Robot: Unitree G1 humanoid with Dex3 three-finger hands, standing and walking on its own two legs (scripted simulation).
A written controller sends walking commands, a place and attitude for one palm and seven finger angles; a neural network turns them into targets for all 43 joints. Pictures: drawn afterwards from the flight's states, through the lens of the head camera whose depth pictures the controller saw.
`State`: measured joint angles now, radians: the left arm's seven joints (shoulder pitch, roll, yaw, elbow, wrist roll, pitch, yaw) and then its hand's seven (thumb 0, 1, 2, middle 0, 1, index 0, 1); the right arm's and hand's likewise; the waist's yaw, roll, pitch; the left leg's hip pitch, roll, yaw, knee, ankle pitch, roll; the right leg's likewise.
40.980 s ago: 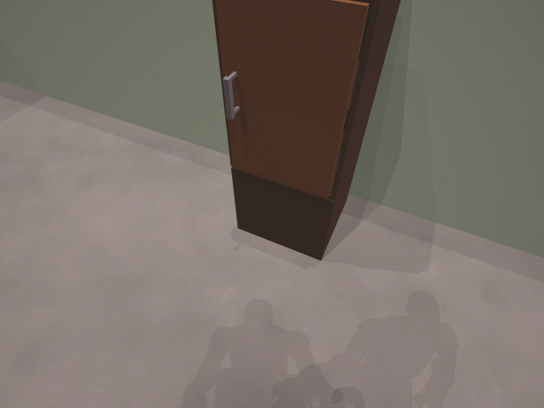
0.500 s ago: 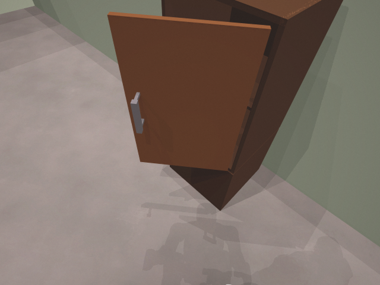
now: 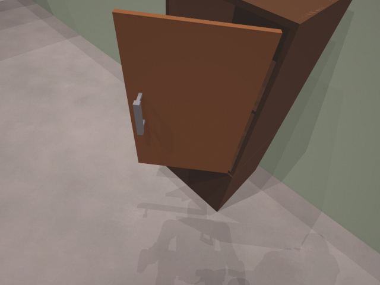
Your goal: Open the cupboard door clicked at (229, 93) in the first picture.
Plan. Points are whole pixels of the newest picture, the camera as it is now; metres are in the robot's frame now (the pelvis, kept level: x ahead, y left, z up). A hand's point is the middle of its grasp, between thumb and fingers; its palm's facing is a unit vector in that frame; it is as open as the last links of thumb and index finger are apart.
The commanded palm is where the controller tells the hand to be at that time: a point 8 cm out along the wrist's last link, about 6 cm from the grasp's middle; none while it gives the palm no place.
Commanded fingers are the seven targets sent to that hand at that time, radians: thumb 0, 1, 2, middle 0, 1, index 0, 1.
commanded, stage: come to a stop and stand still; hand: left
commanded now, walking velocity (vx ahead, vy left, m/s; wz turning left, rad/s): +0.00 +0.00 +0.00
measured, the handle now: (140, 114) +0.57 +0.19 -0.03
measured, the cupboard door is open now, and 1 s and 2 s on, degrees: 38 38 38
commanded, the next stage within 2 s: look again from close up in 0.94 s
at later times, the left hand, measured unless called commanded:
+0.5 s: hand out of the picture -0.01 +0.16 -0.17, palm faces -0.01 -0.97 -0.25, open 7.4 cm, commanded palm none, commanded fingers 0.00 0.90 0.90 -0.20 -0.30 -0.20 -0.30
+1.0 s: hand out of the picture +0.02 +0.14 -0.17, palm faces -0.02 -0.98 -0.22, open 7.4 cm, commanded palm none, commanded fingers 0.00 0.90 0.90 -0.20 -0.30 -0.20 -0.30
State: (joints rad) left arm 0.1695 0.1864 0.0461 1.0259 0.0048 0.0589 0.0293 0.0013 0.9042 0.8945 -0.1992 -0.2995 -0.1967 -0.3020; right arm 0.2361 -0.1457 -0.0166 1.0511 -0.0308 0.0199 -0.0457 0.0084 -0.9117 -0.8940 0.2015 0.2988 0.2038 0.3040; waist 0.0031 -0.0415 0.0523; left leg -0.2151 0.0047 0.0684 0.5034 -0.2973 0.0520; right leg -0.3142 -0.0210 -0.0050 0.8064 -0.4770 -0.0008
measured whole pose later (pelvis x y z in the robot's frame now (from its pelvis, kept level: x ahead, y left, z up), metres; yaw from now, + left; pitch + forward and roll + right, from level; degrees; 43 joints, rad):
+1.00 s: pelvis -0.01 -0.05 +0.00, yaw -1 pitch +0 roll +1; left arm 0.24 0.20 -0.01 1.08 0.01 -0.02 0.03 0.00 0.90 0.89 -0.20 -0.30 -0.20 -0.30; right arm 0.22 -0.20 0.01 1.10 -0.02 -0.01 -0.02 0.01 -0.91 -0.89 0.20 0.30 0.20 0.30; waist 0.00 -0.02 0.03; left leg -0.20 0.05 0.08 0.47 -0.26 -0.03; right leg -0.15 0.02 0.01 0.49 -0.34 -0.03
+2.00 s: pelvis -0.06 -0.05 -0.06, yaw +2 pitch +11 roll +1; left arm 0.19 0.21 0.21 0.39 -0.26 -0.58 -0.39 0.00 0.70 0.81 -0.21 -0.43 -0.21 -0.43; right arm 0.17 -0.25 -0.04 0.63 0.01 -0.26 -0.01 0.01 -0.91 -0.89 0.20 0.30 0.21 0.30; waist -0.01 -0.03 -0.12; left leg -0.78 0.03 0.03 0.97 -0.39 -0.02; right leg -0.72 -0.02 -0.05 1.03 -0.51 -0.03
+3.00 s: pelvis -0.07 -0.01 -0.08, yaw +2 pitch +14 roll -4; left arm 0.10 0.39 0.36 0.27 -0.34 -0.30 -0.48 -0.01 -0.44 0.32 -0.29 -1.16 -0.29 -1.16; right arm 0.25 -0.26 0.05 0.51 0.03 -0.20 -0.06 0.02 -0.91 -0.89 0.21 0.30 0.21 0.30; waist 0.00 0.02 -0.13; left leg -0.93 0.04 -0.01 1.13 -0.46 0.03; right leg -0.80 -0.01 -0.08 1.07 -0.52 0.02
